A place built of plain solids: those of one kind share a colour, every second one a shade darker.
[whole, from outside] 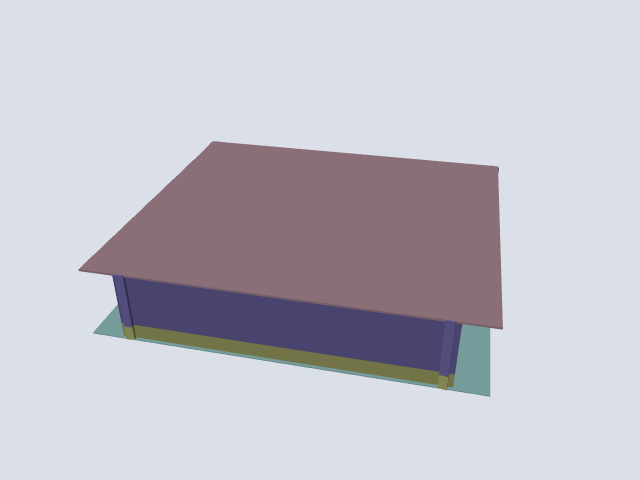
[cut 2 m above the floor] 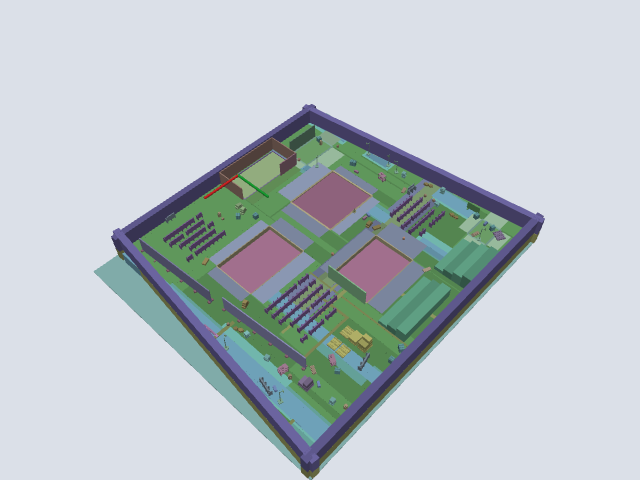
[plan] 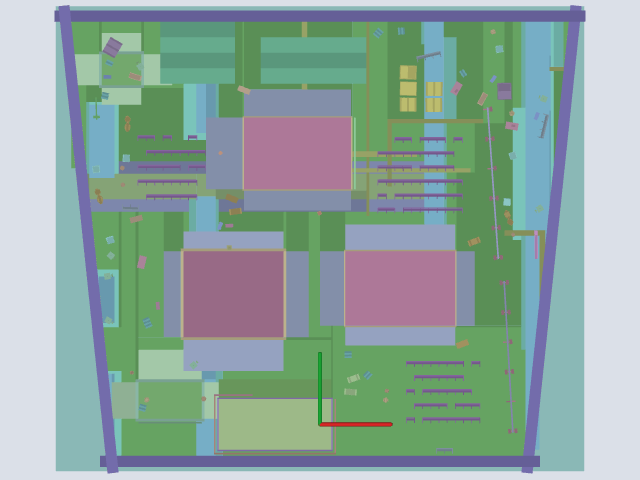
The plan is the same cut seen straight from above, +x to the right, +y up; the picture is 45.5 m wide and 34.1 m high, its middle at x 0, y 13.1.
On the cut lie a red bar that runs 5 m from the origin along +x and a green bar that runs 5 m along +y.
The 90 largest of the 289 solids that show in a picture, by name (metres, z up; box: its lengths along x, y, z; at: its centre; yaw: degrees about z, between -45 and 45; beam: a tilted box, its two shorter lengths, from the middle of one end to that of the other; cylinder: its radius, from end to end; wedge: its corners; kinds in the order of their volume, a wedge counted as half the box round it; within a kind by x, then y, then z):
{
 "wall_1": {"box": [0.8, 33.39, 5.8], "at": [-16.45, 13.15, 2.9], "yaw": 6.0},
 "wall_2": {"box": [31.26, 0.8, 5.8], "at": [0.0, -2.62, 2.9]},
 "wall_3": {"box": [37.74, 0.8, 5.8], "at": [0.0, 29.0, 2.9]},
 "wall_4": {"box": [0.8, 33.39, 5.8], "at": [16.45, 13.15, 2.9], "yaw": -6.0},
 "floor_ground_1": {"box": [1.07, 5.9, 1.5], "at": [-17.14, 21.15, -0.75]},
 "floor_ground_2": {"box": [1.97, 2.3, 1.5], "at": [-16.69, 27.45, -0.75]},
 "floor_ground_3": {"box": [2.1, 4.1, 1.5], "at": [-15.35, 13.05, -0.75]},
 "floor_ground_4": {"box": [1.4, 3.1, 1.5], "at": [-14.8, 5.35, -0.75]},
 "floor_ground_5": {"box": [1.0, 12.1, 1.5], "at": [-13.6, 9.05, -0.75]},
 "floor_ground_6": {"box": [1.8, 8.9, 1.5], "at": [-12.0, 10.65, -0.75]},
 "floor_ground_7": {"box": [4.6, 2.5, 1.5], "at": [-12.0, 21.45, -0.75]},
 "floor_ground_8": {"box": [2.0, 2.3, 1.5], "at": [-11.5, 27.45, -0.75]},
 "floor_ground_9": {"box": [5.3, 2.42, 1.5], "at": [-11.45, -1.01, -0.75]},
 "floor_ground_10": {"box": [6.2, 1.5, 1.5], "at": [-11.2, 19.45, -0.75]},
 "floor_ground_11": {"box": [1.7, 6.8, 1.5], "at": [-6.35, 25.2, -0.75]},
 "floor_ground_12": {"box": [4.6, 1.4, 1.5], "at": [-4.9, 14.4, -0.75]},
 "floor_ground_13": {"box": [4.1, 4.8, 1.5], "at": [-3.35, 26.2, -0.75]},
 "floor_ground_14": {"box": [7.7, 0.6, 1.5], "at": [-3.05, 3.5, -0.75]},
 "floor_ground_15": {"box": [1.6, 2.8, 1.5], "at": [-1.6, 13.7, -0.75]},
 "floor_ground_16": {"box": [3.4, 2.2, 1.5], "at": [-0.9, 4.9, -0.75]},
 "floor_ground_17": {"box": [0.8, 8.1, 1.5], "at": [-0.4, 11.05, -0.75]},
 "floor_ground_18": {"box": [3.1, 4.8, 1.5], "at": [0.65, 26.2, -0.75]},
 "floor_ground_19": {"box": [1.7, 2.8, 1.5], "at": [0.85, 13.7, -0.75]},
 "floor_ground_20": {"box": [1.0, 9.2, 1.5], "at": [2.8, 24.0, -0.75]},
 "floor_ground_21": {"box": [21.5, 0.32, 1.5], "at": [3.85, -2.06, -0.75]},
 "floor_ground_22": {"box": [1.3, 9.2, 1.5], "at": [4.15, 24.0, -0.75]},
 "floor_ground_23": {"box": [2.4, 1.6, 1.5], "at": [6.0, 27.8, -0.75]},
 "floor_ground_24": {"box": [2.6, 5.3, 1.5], "at": [6.1, 24.35, -0.75]},
 "floor_ground_25": {"box": [13.4, 0.3, 1.5], "at": [7.6, 5.45, -0.75]},
 "floor_ground_26": {"box": [13.7, 7.2, 1.5], "at": [7.75, 1.7, -0.75]},
 "floor_ground_27": {"box": [1.7, 3.2, 1.5], "at": [9.85, 19.8, -0.75]},
 "floor_ground_28": {"box": [1.3, 5.6, 1.5], "at": [10.35, 15.1, -0.75]},
 "floor_ground_29": {"box": [1.9, 6.9, 1.5], "at": [10.65, 25.15, -0.75]},
 "floor_ground_30": {"box": [4.7, 1.3, 1.5], "at": [11.95, 6.25, -0.75]},
 "floor_ground_31": {"box": [2.1, 8.0, 1.5], "at": [12.05, 17.4, -0.75]},
 "floor_ground_32": {"box": [1.5, 7.2, 1.5], "at": [12.35, 25.0, -0.75]},
 "floor_ground_33": {"box": [3.3, 6.1, 1.5], "at": [12.65, 10.05, -0.75]},
 "floor_ground_34": {"box": [0.6, 14.8, 1.5], "at": [13.4, 21.2, -0.75]},
 "floor_ground_35": {"box": [0.6, 6.1, 1.5], "at": [14.0, 25.55, -0.75]},
 "floor_ground_36": {"box": [0.7, 6.9, 1.5], "at": [16.95, 21.65, -0.75]},
 "ceil_hall_1": {"box": [37.54, 33.02, 0.2], "at": [0.0, 13.19, 5.7]},
 "floor_apron_bay_1": {"box": [1.2, 6.1, 1.5], "at": [-10.5, 9.25, -0.75]},
 "floor_apron_bay_2": {"box": [2.6, 5.1, 1.5], "at": [-6.8, 19.25, -0.75]},
 "floor_apron_bay_3": {"box": [7.1, 2.2, 1.5], "at": [-6.15, 4.9, -0.75]},
 "floor_apron_bay_4": {"box": [7.1, 1.2, 1.5], "at": [-6.15, 13.1, -0.75]},
 "floor_apron_bay_5": {"box": [1.6, 6.1, 1.5], "at": [-1.6, 9.25, -0.75]},
 "floor_apron_bay_6": {"box": [7.6, 1.4, 1.5], "at": [-1.6, 15.9, -0.75]},
 "floor_apron_bay_7": {"box": [7.6, 1.9, 1.5], "at": [-1.6, 22.85, -0.75]},
 "floor_apron_bay_8": {"box": [1.7, 5.3, 1.5], "at": [0.85, 9.65, -0.75]},
 "floor_apron_bay_9": {"box": [7.8, 1.3, 1.5], "at": [5.7, 6.25, -0.75]},
 "floor_apron_bay_10": {"box": [7.8, 1.8, 1.5], "at": [5.7, 13.3, -0.75]},
 "floor_apron_bay_11": {"box": [1.3, 5.3, 1.5], "at": [10.35, 9.65, -0.75]},
 "wall_foot_1": {"box": [0.8, 33.39, 1.5], "at": [-16.45, 13.15, -0.75], "yaw": 6.0},
 "wall_foot_2": {"box": [31.26, 0.8, 1.5], "at": [0.0, -2.62, -0.75]},
 "wall_foot_3": {"box": [37.74, 0.8, 1.5], "at": [0.0, 29.0, -0.75]},
 "wall_foot_4": {"box": [0.8, 33.39, 1.5], "at": [16.45, 13.15, -0.75], "yaw": -6.0},
 "floor_void_bay_1": {"box": [7.1, 6.1, 1.38], "at": [-6.15, 9.25, -0.81]},
 "floor_void_bay_2": {"box": [7.6, 5.1, 0.92], "at": [-1.6, 19.25, -1.04]},
 "floor_void_bay_3": {"box": [7.8, 5.3, 0.9], "at": [5.7, 9.65, -1.05]},
 "floor_base_1": {"box": [37.54, 33.02, 0.1], "at": [0.0, 13.19, -1.55]},
 "floor_aisle_1": {"box": [1.8, 5.2, 1.5], "at": [-15.5, 20.1, -0.75]},
 "floor_aisle_2": {"box": [0.7, 7.9, 1.5], "at": [-8.45, 24.65, -0.75]},
 "floor_aisle_3": {"box": [0.7, 6.8, 1.5], "at": [-7.75, 25.2, -0.75]},
 "floor_aisle_4": {"box": [1.4, 3.7, 1.5], "at": [8.1, 16.05, -0.75]},
 "floor_aisle_5": {"box": [1.4, 3.2, 1.5], "at": [8.1, 19.8, -0.75]},
 "floor_aisle_6": {"box": [1.4, 5.3, 1.5], "at": [8.1, 24.35, -0.75]},
 "floor_aisle_7": {"box": [1.0, 7.4, 1.5], "at": [15.1, 1.9, -0.75]},
 "floor_aisle_8": {"box": [1.0, 7.8, 1.5], "at": [15.1, 9.5, -0.75]},
 "floor_aisle_9": {"box": [1.4, 8.5, 1.5], "at": [15.3, 18.05, -0.75]},
 "floor_aisle_10": {"box": [1.8, 2.8, 1.5], "at": [15.5, 23.7, -0.75]},
 "floor_aisle_11": {"box": [1.8, 2.4, 1.5], "at": [15.5, 27.4, -0.75]},
 "floor_void_pit_1": {"box": [8.0, 3.6, 1.38], "at": [-3.2, 0.0, -0.81]},
 "wall_bank_1": {"box": [5.3, 1.1, 1.38], "at": [-8.69, 26.95, 0.69]},
 "wall_bank_2": {"box": [5.3, 1.1, 1.84], "at": [-8.69, 28.05, 0.92]},
 "wall_bank_3": {"box": [7.5, 1.1, 0.92], "at": [-0.46, 25.85, 0.46]},
 "wall_bank_4": {"box": [7.5, 1.1, 1.38], "at": [-0.46, 26.95, 0.69]},
 "floor_apron_patch_1": {"box": [1.97, 2.2, 1.5], "at": [-16.69, 25.2, -0.75]},
 "floor_apron_patch_2": {"box": [2.8, 1.3, 1.5], "at": [-14.1, 27.15, -0.75]},
 "floor_apron_patch_3": {"box": [1.7, 2.6, 1.5], "at": [-13.95, 1.7, -0.75]},
 "floor_apron_patch_4": {"box": [2.0, 2.2, 1.5], "at": [-11.5, 25.2, -0.75]},
 "floor_apron_patch_5": {"box": [3.2, 1.5, 1.5], "at": [-11.3, 4.55, -0.75]},
 "floor_under_aisle_1": {"box": [0.9, 7.9, 1.5], "at": [-9.25, 24.65, -0.75]},
 "floor_under_aisle_2": {"box": [0.9, 5.8, 1.5], "at": [9.25, 24.6, -0.75]},
 "floor_under_aisle_3": {"box": [0.9, 8.7, 1.5], "at": [14.15, 18.15, -0.75]},
 "floor_fixed_patch_1": {"box": [2.8, 2.2, 1.5], "at": [-14.1, 25.2, -0.75]},
 "floor_fixed_patch_2": {"box": [4.5, 2.6, 1.5], "at": [-10.65, 1.7, -0.75]},
 "floor_under_aisle_cross_1": {"box": [7.1, 0.9, 1.5], "at": [-12.85, 15.55, -0.75]},
 "floor_under_aisle_cross_2": {"box": [6.2, 0.9, 1.5], "at": [-11.2, 18.25, -0.75]},
 "floor_aisle_cross_1": {"box": [7.6, 1.5, 1.5], "at": [-12.6, 16.75, -0.75]},
 "floor_apron_pit_1": {"box": [8.0, 1.3, 1.5], "at": [-3.2, 2.55, -0.75]}
}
